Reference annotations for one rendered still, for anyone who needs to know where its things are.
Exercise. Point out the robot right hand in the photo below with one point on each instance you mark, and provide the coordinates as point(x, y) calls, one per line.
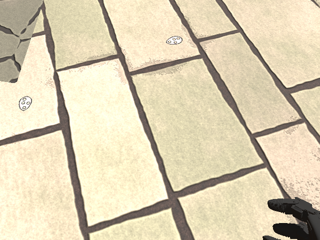
point(303, 211)

